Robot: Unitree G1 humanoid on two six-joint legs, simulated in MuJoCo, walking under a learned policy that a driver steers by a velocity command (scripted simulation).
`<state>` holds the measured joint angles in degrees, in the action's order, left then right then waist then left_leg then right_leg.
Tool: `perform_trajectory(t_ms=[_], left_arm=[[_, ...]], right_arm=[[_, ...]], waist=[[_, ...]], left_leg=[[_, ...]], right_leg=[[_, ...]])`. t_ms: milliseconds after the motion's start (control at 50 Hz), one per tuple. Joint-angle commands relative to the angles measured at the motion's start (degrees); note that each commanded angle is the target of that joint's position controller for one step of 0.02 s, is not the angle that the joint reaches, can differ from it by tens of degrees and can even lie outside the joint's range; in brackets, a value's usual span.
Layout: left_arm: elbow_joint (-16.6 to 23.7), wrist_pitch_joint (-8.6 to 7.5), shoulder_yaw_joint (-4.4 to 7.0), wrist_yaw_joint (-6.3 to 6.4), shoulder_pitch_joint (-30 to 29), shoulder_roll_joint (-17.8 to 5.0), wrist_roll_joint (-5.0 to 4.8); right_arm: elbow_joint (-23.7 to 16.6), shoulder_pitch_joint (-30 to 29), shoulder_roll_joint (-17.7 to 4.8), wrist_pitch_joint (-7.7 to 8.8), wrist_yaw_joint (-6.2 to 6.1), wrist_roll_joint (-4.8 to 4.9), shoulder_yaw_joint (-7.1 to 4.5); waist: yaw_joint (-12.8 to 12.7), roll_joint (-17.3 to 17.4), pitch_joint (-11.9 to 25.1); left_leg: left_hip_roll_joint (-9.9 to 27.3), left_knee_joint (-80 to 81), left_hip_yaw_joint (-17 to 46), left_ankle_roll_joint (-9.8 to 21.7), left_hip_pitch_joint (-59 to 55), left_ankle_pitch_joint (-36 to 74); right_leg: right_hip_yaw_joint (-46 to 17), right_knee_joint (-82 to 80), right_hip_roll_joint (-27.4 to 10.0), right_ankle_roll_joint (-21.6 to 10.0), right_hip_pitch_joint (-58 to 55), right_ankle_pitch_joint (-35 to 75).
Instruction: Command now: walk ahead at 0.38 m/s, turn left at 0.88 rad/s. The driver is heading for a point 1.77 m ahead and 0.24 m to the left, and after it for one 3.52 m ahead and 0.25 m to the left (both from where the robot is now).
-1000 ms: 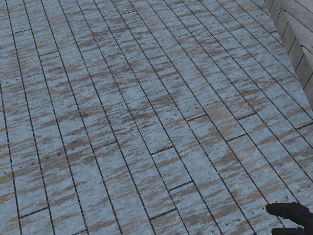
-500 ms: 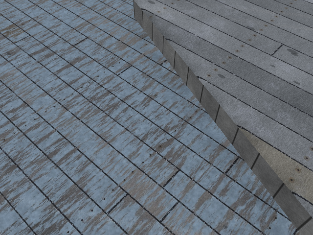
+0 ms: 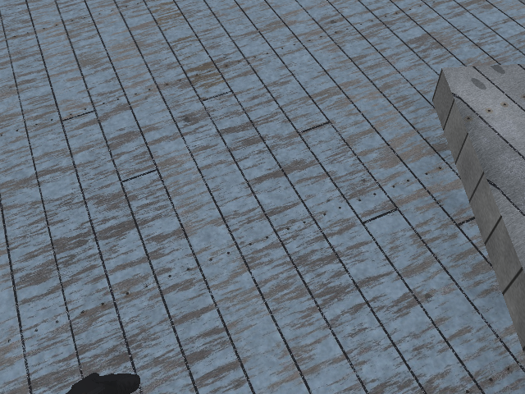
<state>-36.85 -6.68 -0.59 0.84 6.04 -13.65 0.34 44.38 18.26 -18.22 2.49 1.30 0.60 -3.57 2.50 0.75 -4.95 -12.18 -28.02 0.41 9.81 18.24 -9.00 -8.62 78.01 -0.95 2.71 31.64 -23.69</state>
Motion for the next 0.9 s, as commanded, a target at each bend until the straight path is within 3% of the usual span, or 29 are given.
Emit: perform_trajectory(t_ms=[20,60,80,120,160,180,200,220,240,260,280,300,320,340,380,440,520,560,580,600,620,640,660,700,760,820,860,880,900], left_arm=[[4.9,0.23,2.83,0.92,2.9,-8.2,1.47],[5.6,0.77,2.02,1.18,0.4,-4.9,0.86],[6.0,1.15,2.20,1.14,-0.4,-5.0,-0.04],[6.9,1.68,2.95,0.83,-2.6,-6.4,-1.09],[6.7,1.50,4.00,0.53,-2.3,-7.9,-0.93],[5.1,1.04,4.65,0.48,1.8,-8.6,-0.35],[3.7,0.95,4.91,0.89,7.4,-9.6,0.93],[5.3,1.87,4.66,1.14,8.0,-10.9,2.54],[4.4,2.54,5.76,1.23,6.5,-13.3,1.98],[7.0,3.05,5.43,1.96,1.2,-9.1,1.68],[7.4,3.98,4.51,2.43,-0.3,-6.2,1.23],[7.5,4.79,4.24,2.42,-0.9,-6.5,1.29],[6.6,5.36,4.53,2.37,-1.9,-7.8,1.26],[5.6,5.55,4.87,2.34,-1.1,-8.5,1.52],[4.1,5.78,5.27,1.98,0.3,-8.8,1.46],[3.0,6.13,5.77,1.43,-0.3,-9.7,0.44],[0.9,6.59,6.19,0.80,1.3,-11.0,-0.55],[-0.2,6.89,5.93,0.76,1.9,-10.6,-1.18],[-1.4,6.92,5.68,0.77,4.6,-9.8,-1.54],[-2.1,6.75,5.06,0.54,6.9,-7.7,-0.97],[0.1,6.09,4.09,0.31,6.3,-4.2,0.68],[0.7,5.92,5.10,0.63,0.9,-8.2,1.13],[0.1,6.16,5.81,0.63,1.4,-9.3,0.30],[-2.4,7.00,6.14,1.13,4.8,-8.8,0.58],[-3.2,7.15,5.14,0.99,5.7,-5.8,-0.03],[-3.3,6.93,4.34,0.60,4.2,-4.7,-0.74],[-4.5,6.71,4.10,0.22,5.7,-5.3,-0.02],[-4.2,6.73,4.46,0.37,5.9,-8.0,0.74],[-5.5,6.87,5.64,0.41,4.8,-11.7,0.29]], right_arm=[[-8.4,-9.2,-8.3,1.62,-1.40,0.63,-2.22],[-7.6,-6.5,-9.7,-0.62,-3.12,1.23,-3.33],[-7.0,-4.7,-9.8,-1.72,-3.66,1.60,-3.61],[-6.9,-3.5,-8.2,-3.28,-4.26,2.03,-3.49],[-8.3,-5.6,-5.7,-3.84,-4.53,1.54,-3.15],[-9.4,-7.5,-4.1,-3.85,-4.46,1.26,-2.75],[-10.5,-6.2,-0.2,-3.80,-4.13,0.27,-1.50],[-11.5,-0.1,2.5,-3.26,-3.64,-0.96,-0.46],[-12.1,7.8,-3.1,-2.89,-1.67,0.65,-1.14],[-9.9,3.8,-8.2,-3.73,-1.49,1.49,-2.60],[-10.3,-1.7,-10.1,-4.68,-1.79,1.45,-3.35],[-10.9,-4.5,-9.2,-5.64,-2.51,1.13,-3.24],[-12.0,-6.1,-7.1,-5.89,-2.84,0.85,-2.62],[-12.6,-7.2,-5.0,-5.71,-2.89,0.60,-1.87],[-12.7,-6.6,-1.7,-4.85,-2.97,0.46,-0.71],[-12.0,-7.2,-2.0,-4.59,-2.83,-0.05,-0.20],[-11.6,-8.8,-3.3,-5.15,-2.02,-0.08,-0.28],[-10.3,-6.8,-2.5,-5.10,-1.42,-0.41,-0.29],[-10.0,-6.5,-2.9,-5.09,-1.24,-0.62,-0.41],[-10.6,-5.8,-5.1,-5.12,-1.32,-1.37,-0.68],[-11.1,-8.6,-9.6,-5.33,-1.38,-2.53,-1.51],[-11.7,-8.8,-6.6,-4.45,-1.58,-3.51,-1.04],[-11.3,-11.3,-4.8,-3.46,-1.73,-3.72,-0.31],[-10.8,-14.4,-3.4,-2.22,-1.85,-2.10,-0.09],[-9.4,-14.2,-1.7,-2.25,-1.83,-1.54,0.32],[-7.8,-11.8,-1.5,-2.88,-2.04,-0.91,0.23],[-6.6,-10.1,-0.6,-2.76,-2.21,-0.36,0.49],[-6.1,-8.4,0.2,-2.18,-2.09,-1.12,0.75],[-6.0,-5.7,-0.6,-1.64,-1.68,-1.38,0.22]], waist=[[-6.6,-6.7,1.4],[-3.9,-2.1,8.3],[-2.8,0.0,11.3],[-1.6,3.1,13.3],[-2.9,6.0,12.2],[-5.2,6.0,13.3],[-6.0,0.5,19.4],[-2.7,-11.2,24.1],[2.0,-20.6,30.8],[-0.7,-12.1,24.9],[-2.3,-5.8,18.5],[-2.6,-3.1,15.4],[-1.8,-3.1,11.6],[-1.9,-3.4,10.0],[-1.6,-5.4,12.4],[-1.6,-6.9,15.7],[-2.6,-10.3,13.8],[-1.3,-10.2,12.5],[-1.5,-9.6,11.8],[-2.1,-3.7,12.0],[-4.5,12.4,10.5],[-0.2,10.3,9.2],[-2.0,8.5,7.8],[-3.5,7.5,7.6],[-4.0,6.8,9.2],[-2.9,7.2,10.3],[-3.8,5.5,10.4],[-2.6,1.8,10.9],[0.7,-6.1,9.9]], left_leg=[[11.6,11.5,16.7,8.1,10.6,34.7],[7.4,6.4,13.3,2.9,9.4,36.9],[7.0,4.3,14.2,0.6,7.2,33.1],[6.6,1.2,18.3,-2.5,3.9,21.4],[6.1,-4.0,21.8,-4.4,1.2,11.5],[4.8,-10.7,20.8,-6.2,1.0,8.0],[2.5,-25.2,16.3,-8.8,5.7,-9.8],[-1.9,-37.0,11.4,-11.1,15.6,-35.4],[5.3,-49.0,11.2,-12.6,19.6,-31.9],[9.0,-52.3,9.3,-14.5,21.3,-26.0],[10.3,-52.8,7.1,-15.2,22.7,-20.7],[11.0,-51.7,5.9,-15.4,21.0,-17.9],[11.8,-48.0,5.1,-15.0,19.6,-16.8],[11.6,-44.7,3.6,-14.5,16.8,-16.4],[11.0,-38.1,2.1,-14.2,13.8,-17.6],[12.1,-28.4,2.1,-13.4,7.3,-14.6],[11.8,-15.3,0.8,-11.4,0.7,-11.5],[10.4,-2.7,-1.5,-9.0,-5.7,-5.0],[10.4,2.2,-1.0,-7.2,-9.8,-3.1],[17.0,6.3,7.4,-4.3,-14.9,-1.1],[29.3,8.9,21.2,2.6,-11.4,3.0],[31.4,12.0,23.9,6.6,-4.7,1.2],[29.4,11.7,21.1,5.8,-3.1,1.7],[25.1,9.3,15.8,2.6,-4.0,7.6],[22.6,5.3,11.7,2.1,-4.9,21.5],[22.5,2.6,12.9,2.5,-8.6,23.4],[20.4,2.1,12.7,-0.7,-6.8,16.0],[18.3,0.9,11.3,-3.4,-4.0,8.9],[14.7,2.3,7.4,-5.5,-2.7,2.8]], right_leg=[[5.2,-22.0,1.1,2.4,-5.0,3.5],[7.3,-35.9,5.9,3.4,-12.2,15.5],[7.1,-40.5,7.7,3.9,-14.1,20.7],[5.1,-47.8,9.0,4.1,-15.9,25.8],[2.1,-54.1,7.3,3.0,-17.7,30.1],[1.4,-58.4,4.7,1.6,-22.8,36.4],[-6.4,-56.2,-6.0,-3.2,-35.3,46.0],[-21.8,-51.5,-18.8,-11.2,-45.5,70.5],[-38.6,-53.1,-30.5,-21.1,-46.7,52.8],[-31.4,-54.7,-24.4,-20.3,-40.9,38.1],[-20.3,-55.2,-18.8,-16.5,-34.9,28.7],[-16.2,-56.9,-14.9,-14.6,-28.6,25.3],[-12.9,-58.3,-13.0,-14.3,-23.0,26.2],[-9.3,-59.5,-10.9,-14.2,-19.1,30.0],[-6.3,-59.4,-10.8,-15.9,-20.3,39.4],[-3.7,-59.3,-12.2,-17.4,-20.4,40.8],[-2.7,-59.7,-12.6,-16.8,-18.7,27.9],[-1.4,-57.7,-11.5,-14.7,-16.1,22.3],[-0.4,-56.4,-10.1,-11.9,-13.1,17.8],[3.0,-50.4,-6.9,-7.3,-7.9,9.4],[11.5,-43.6,0.6,-2.4,-1.1,-2.2],[6.8,-35.3,-0.9,-0.6,-3.4,-6.3],[5.9,-31.0,-1.1,-0.1,-3.9,-5.0],[5.7,-28.2,-1.6,1.4,-4.4,-1.7],[6.5,-31.1,-1.6,2.4,-9.4,-0.7],[7.7,-43.5,-1.0,2.1,-13.4,3.4],[6.9,-55.5,-1.3,0.7,-21.6,18.8],[3.5,-54.5,-4.7,-0.5,-25.8,29.3],[4.6,-50.1,-4.5,-2.9,-24.2,26.4]])
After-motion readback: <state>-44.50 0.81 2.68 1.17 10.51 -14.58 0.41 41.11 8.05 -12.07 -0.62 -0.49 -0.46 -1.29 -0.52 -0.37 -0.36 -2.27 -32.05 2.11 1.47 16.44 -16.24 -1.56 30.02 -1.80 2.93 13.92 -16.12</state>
